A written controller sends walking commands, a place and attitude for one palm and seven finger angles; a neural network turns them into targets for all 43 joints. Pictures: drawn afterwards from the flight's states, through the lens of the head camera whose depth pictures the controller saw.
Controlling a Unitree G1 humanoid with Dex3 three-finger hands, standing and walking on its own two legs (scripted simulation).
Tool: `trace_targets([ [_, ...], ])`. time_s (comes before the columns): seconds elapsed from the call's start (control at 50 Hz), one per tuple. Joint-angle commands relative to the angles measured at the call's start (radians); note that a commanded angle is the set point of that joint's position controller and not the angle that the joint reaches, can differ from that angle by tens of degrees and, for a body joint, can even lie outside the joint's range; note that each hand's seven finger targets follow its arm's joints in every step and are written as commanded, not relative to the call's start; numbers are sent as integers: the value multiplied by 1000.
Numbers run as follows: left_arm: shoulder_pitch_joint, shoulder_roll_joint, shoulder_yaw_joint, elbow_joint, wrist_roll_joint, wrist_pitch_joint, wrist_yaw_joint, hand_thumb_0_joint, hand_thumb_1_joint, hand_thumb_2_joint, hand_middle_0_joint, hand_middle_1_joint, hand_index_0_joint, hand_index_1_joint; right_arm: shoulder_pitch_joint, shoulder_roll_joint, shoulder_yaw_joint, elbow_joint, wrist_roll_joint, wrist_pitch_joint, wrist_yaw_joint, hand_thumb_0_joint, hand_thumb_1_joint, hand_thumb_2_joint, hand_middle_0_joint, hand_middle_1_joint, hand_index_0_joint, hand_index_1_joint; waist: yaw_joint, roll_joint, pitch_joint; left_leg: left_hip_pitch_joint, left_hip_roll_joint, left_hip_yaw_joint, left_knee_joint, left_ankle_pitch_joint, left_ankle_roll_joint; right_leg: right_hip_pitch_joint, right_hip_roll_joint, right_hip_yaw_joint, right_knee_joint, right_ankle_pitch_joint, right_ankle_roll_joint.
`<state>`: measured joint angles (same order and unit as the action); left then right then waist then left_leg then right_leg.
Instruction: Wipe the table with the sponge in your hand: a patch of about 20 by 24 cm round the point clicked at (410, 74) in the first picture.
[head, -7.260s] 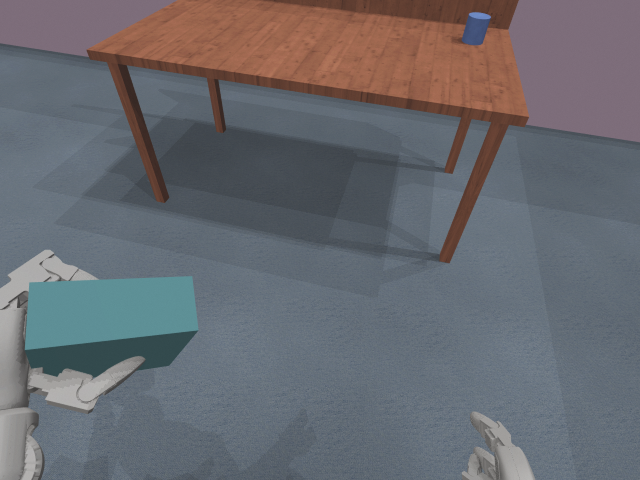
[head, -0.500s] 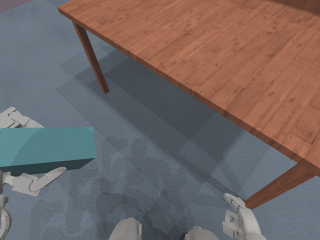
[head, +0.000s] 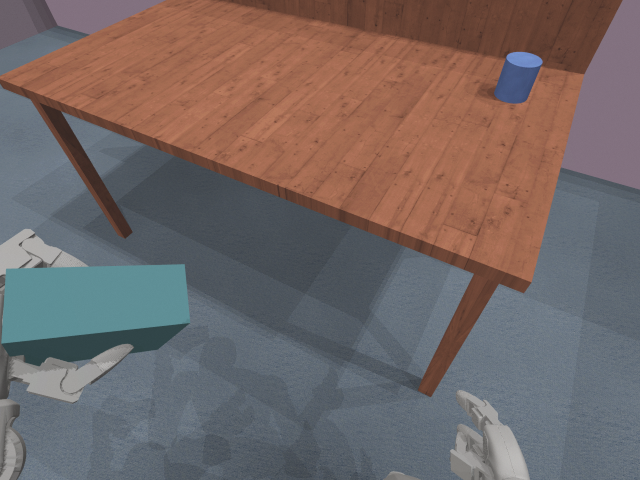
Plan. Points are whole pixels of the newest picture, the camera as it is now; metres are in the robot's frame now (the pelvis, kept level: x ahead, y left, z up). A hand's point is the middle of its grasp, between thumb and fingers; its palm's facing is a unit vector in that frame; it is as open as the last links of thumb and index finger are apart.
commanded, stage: turn to face it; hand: left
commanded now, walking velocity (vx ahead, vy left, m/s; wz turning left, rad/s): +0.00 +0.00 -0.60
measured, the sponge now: (124, 316) +0.22 +0.21 +0.16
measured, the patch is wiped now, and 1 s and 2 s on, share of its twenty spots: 0.00 0.00 0.00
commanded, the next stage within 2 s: take the last steps up to it in 1.32 s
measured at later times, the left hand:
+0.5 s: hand (232, 326) +0.21 +0.10 +0.18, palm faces +0.14 -0.87 -0.47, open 9.7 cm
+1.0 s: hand (429, 380) +0.18 -0.06 +0.18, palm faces -0.20 -0.82 -0.53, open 9.7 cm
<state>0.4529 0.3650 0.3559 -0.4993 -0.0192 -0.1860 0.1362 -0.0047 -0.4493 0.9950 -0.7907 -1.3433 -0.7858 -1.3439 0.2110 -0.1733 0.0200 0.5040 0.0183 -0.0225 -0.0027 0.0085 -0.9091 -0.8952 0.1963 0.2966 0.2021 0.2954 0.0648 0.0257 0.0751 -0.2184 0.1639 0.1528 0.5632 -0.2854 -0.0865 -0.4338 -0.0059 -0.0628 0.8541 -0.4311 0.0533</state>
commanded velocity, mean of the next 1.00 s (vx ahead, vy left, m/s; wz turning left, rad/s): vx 0.00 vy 0.00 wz -0.58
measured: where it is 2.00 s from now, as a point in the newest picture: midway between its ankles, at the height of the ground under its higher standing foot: outside the picture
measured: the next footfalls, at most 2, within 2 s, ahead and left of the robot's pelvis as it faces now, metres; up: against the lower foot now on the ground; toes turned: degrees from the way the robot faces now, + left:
right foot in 0.04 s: +0.08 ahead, -0.11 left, +0.00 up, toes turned -7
left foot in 0.56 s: -0.03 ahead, +0.09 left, +0.00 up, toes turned -14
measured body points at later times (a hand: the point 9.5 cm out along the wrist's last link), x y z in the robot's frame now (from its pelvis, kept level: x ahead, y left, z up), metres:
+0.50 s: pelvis -0.07 -0.06 +0.01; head -0.03 -0.09 +0.46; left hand +0.20 +0.15 +0.20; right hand +0.03 -0.37 -0.08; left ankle -0.07 +0.10 -0.70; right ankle +0.04 -0.11 -0.73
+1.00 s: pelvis -0.13 -0.12 +0.00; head -0.08 -0.17 +0.45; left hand +0.19 -0.01 +0.21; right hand -0.11 -0.40 -0.11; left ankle -0.07 +0.03 -0.67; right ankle -0.10 -0.20 -0.73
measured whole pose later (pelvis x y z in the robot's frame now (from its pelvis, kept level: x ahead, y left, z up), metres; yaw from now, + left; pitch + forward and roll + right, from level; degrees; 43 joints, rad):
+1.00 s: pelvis -0.13 -0.12 +0.00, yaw -34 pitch +1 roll +3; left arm 0.53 0.42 0.40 -0.61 -0.05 -0.21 0.13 0.00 -0.45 1.00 -0.79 -1.34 -0.78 -1.35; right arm 0.13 -0.21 0.00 0.56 0.00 0.05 0.01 0.01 -0.91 -0.89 0.20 0.30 0.20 0.30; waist -0.02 -0.01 0.15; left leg -0.42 0.04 0.03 0.98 -0.47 -0.08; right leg -0.39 0.08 0.04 0.54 -0.16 -0.10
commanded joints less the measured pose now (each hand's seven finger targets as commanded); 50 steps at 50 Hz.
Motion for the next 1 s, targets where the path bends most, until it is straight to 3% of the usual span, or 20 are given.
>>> trace_targets([
  [0.0, -174, 169, 86, -211, -6, -63, 16, 0, 100, 1300, -1200, -1600, -1200, -1600, -30, -173, -75, -112, 2, -82, -8, 0, -900, -900, 200, 300, 200, 300, -47, 157, -104, -46, 150, -13, 8, 199, 90, 241, 29, -71, -319, 153, 0],
  [0.02, -159, 192, 102, -188, 6, -58, 20, 0, 100, 1300, -1200, -1600, -1200, -1600, -28, -167, -76, -108, 4, -81, -4, 0, -900, -900, 200, 300, 200, 300, -49, 69, -112, -97, 102, 6, 142, 101, 59, 282, -41, 36, -400, 257, -45],
  [0.04, -152, 237, 140, -194, 0, -66, 29, 0, 100, 1300, -1200, -1600, -1200, -1600, -58, -124, -59, -123, 4, -77, -5, 0, -900, -900, 200, 300, 200, 300, -39, -195, -124, -248, -16, 27, 356, -176, 14, 356, -213, 333, -455, 589, -141],
  [0.06, -110, 261, 191, -188, -28, -55, 35, 0, 100, 1300, -1200, -1600, -1200, -1600, -96, -126, -65, -142, 10, -68, -8, 0, -900, -900, 200, 300, 200, 300, -9, -346, -192, -300, -88, -83, 556, -331, 5, 296, -313, 576, -538, 551, -188],
  [0.08, -86, 263, 192, -245, -40, -52, 35, 0, 100, 1300, -1200, -1600, -1200, -1600, -120, -123, -63, -138, 4, -50, -6, 0, -900, -900, 200, 300, 200, 300, -17, -282, -190, -299, -73, -188, 646, -275, 6, 264, -323, 604, -569, 366, -190],
  [0.14, 56, 230, 214, -270, -52, -70, 37, 0, 100, 1300, -1200, -1600, -1200, -1600, -124, -96, -35, -101, -8, 12, 3, 0, -900, -900, 200, 300, 200, 300, -39, -85, -253, -358, -69, -199, 659, -139, -11, 378, -239, 436, -486, 380, -211],
  [0.28, 89, 218, 203, -211, -55, -70, 44, 0, 100, 1300, -1200, -1600, -1200, -1600, -132, -135, -64, -99, -8, 48, -7, 0, -900, -900, 200, 300, 200, 300, -36, -117, -213, -221, -113, -153, 360, -168, 3, 237, -211, 480, -607, 181, -207],
  [0.46, -32, 194, 117, -248, -29, -65, 32, 0, 100, 1300, -1200, -1600, -1200, -1600, -91, -168, -78, -116, -5, 78, 1, 0, -900, -900, 200, 300, 200, 300, -46, -123, -234, 40, -177, -94, -55, -209, 68, 148, -120, 509, -696, 8, -103],
  [0.5, -67, 211, 119, -270, -28, -82, 19, 0, 100, 1300, -1200, -1600, -1200, -1600, -68, -183, -90, -123, -9, 70, 1, 0, -900, -900, 200, 300, 200, 300, -65, -32, -222, 176, -93, -148, -211, -211, 122, 28, -39, 461, -587, -2, -49],
  [0.54, -86, 223, 152, -311, -22, -95, 0, 0, 100, 1300, -1200, -1600, -1200, -1600, -112, -197, -103, -152, -21, 47, -4, 0, -900, -900, 200, 300, 200, 300, -53, 249, -180, 170, 241, -405, -335, -151, 265, -151, 117, 202, -22, 38, 14],
  [0.56, -93, 272, 202, -327, -15, -94, 5, 0, 100, 1300, -1200, -1600, -1200, -1600, -138, -143, -91, -155, -12, 22, -16, 0, -900, -900, 200, 300, 200, 300, -37, 267, -136, -8, 329, -402, -344, -67, 314, -151, 63, 152, 277, 12, 10],
  [0.62, -18, 202, 168, -265, -29, -71, -4, 0, 100, 1300, -1200, -1600, -1200, -1600, -103, -141, -85, -138, 7, -5, -1, 0, -900, -900, 200, 300, 200, 300, -23, 216, -46, -38, 235, -110, -241, 94, 223, -171, -19, 100, 267, -8, -5],
  [0.68, -77, 151, 89, -256, -20, -70, 10, 0, 100, 1300, -1200, -1600, -1200, -1600, -40, -174, -80, -119, 10, -48, -3, 0, -900, -900, 200, 300, 200, 300, -56, 200, -56, 44, 185, -29, -98, 429, 127, 25, 18, -24, -138, 33, -3],
  [0.72, -149, 164, 85, -224, -5, -57, 15, 0, 100, 1300, -1200, -1600, -1200, -1600, -39, -177, -77, -104, 6, -67, -7, 0, -900, -900, 200, 300, 200, 300, -57, 151, -87, 19, 146, 4, 62, 425, 91, 205, 61, -75, -312, 192, -6],
  [0.74, -192, 179, 96, -224, -2, -56, 17, 0, 100, 1300, -1200, -1600, -1200, -1600, -55, -176, -75, -106, 9, -74, -3, 0, -900, -900, 200, 300, 200, 300, -52, 71, -105, -53, 113, 6, 206, 329, 68, 301, 5, -1, -383, 320, -39],
  [0.76, -179, 236, 147, -205, 1, -63, 28, 0, 100, 1300, -1200, -1600, -1200, -1600, -65, -146, -70, -111, 9, -75, -5, 0, -900, -900, 200, 300, 200, 300, -44, -157, -143, -189, -2, 28, 441, 32, 27, 400, -154, 278, -412, 701, -137],
  [0.78, -152, 258, 179, -203, -18, -62, 35, 0, 100, 1300, -1200, -1600, -1200, -1600, -98, -145, -77, -133, 11, -69, -7, 0, -900, -900, 200, 300, 200, 300, -26, -361, -213, -286, -94, -79, 616, -341, 6, 368, -305, 583, -487, 801, -213],
  [0.8, -121, 273, 191, -255, -32, -65, 34, 0, 100, 1300, -1200, -1600, -1200, -1600, -120, -143, -83, -125, 3, -52, -9, 0, -900, -900, 200, 300, 200, 300, -20, -277, -224, -249, -71, -202, 680, -329, 11, 292, -321, 620, -530, 564, -210],
  [0.84, 9, 247, 206, -311, -45, -75, 34, 0, 100, 1300, -1200, -1600, -1200, -1600, -132, -102, -40, -107, -12, -7, 2, 0, -900, -900, 200, 300, 200, 300, -33, -54, -246, -270, -72, -208, 648, -214, 9, 311, -257, 513, -488, 372, -242],
  [0.98, 138, 231, 240, -248, -50, -79, 42, 0, 100, 1300, -1200, -1600, -1200, -1600, -136, -117, -54, -98, -11, 34, -2, 0, -900, -900, 200, 300, 200, 300, -37, -132, -258, -192, -125, -138, 312, -179, 10, 292, -202, 457, -544, 375, -224],
])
